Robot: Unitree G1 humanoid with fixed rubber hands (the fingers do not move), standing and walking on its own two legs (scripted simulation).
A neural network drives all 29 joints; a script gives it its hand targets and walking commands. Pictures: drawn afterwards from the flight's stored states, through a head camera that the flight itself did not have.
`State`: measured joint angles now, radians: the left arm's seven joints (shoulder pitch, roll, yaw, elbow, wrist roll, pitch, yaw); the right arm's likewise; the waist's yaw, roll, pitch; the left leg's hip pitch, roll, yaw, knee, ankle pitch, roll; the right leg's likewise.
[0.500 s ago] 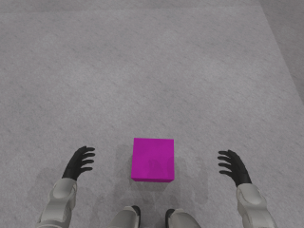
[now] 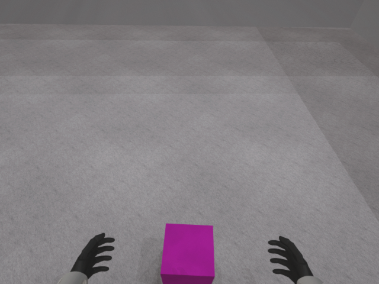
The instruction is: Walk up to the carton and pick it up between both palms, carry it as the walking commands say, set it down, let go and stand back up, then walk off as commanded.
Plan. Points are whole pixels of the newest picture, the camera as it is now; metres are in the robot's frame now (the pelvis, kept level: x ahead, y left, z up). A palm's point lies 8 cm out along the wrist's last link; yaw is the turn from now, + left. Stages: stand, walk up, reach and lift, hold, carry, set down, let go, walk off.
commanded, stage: stand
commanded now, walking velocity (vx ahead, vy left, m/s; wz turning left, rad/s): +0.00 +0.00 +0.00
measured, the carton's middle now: (187, 257) +0.37 +0.00 -0.65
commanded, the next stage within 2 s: walk off in 1.84 s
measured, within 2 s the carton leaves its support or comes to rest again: neither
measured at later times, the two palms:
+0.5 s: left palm out of the picture +0.09 +0.25 -0.12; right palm out of the picture +0.09 -0.24 -0.12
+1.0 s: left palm out of the picture +0.00 +0.22 -0.15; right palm out of the picture +0.03 -0.23 -0.15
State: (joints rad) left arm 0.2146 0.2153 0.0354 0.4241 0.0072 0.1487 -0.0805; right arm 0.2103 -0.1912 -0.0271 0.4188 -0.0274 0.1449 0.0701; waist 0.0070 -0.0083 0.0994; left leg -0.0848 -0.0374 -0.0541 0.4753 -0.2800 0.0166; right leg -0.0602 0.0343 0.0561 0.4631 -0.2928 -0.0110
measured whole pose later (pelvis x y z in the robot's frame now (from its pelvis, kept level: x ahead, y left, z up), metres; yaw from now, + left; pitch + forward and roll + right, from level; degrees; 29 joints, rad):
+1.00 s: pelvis +0.03 +0.00 -0.01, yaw +1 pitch +2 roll +0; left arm 0.51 0.15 0.01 0.93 0.03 -0.03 0.04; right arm 0.50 -0.16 0.00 0.90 -0.02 -0.03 -0.03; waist 0.00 0.00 -0.23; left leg -0.28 -0.04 -0.06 0.60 -0.37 0.01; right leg -0.25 0.02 0.03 0.60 -0.39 -0.01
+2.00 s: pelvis -0.01 -0.01 +0.00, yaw +2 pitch -2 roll +0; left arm 0.42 0.09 0.02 1.13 0.02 -0.01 0.05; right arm 0.42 -0.09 0.01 1.12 -0.02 -0.01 -0.05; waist 0.00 -0.01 -0.05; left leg -0.21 -0.03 -0.07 0.52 -0.27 0.00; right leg -0.17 0.02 0.00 0.51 -0.30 -0.02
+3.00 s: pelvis -0.25 -0.03 +0.00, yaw +3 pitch -2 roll +0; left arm 0.42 0.22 0.08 1.05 0.01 0.07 0.05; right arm 0.31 -0.21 -0.10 0.99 -0.04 0.09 -0.04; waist 0.00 -0.01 -0.04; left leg -0.61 -0.03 -0.01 0.86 -0.38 -0.02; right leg -0.09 0.01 -0.06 0.46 -0.34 -0.04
